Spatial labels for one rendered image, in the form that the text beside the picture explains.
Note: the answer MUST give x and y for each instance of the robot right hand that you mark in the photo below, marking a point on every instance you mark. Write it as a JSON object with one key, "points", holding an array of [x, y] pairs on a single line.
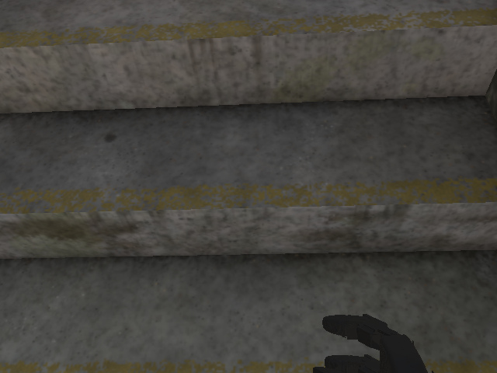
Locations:
{"points": [[397, 353]]}

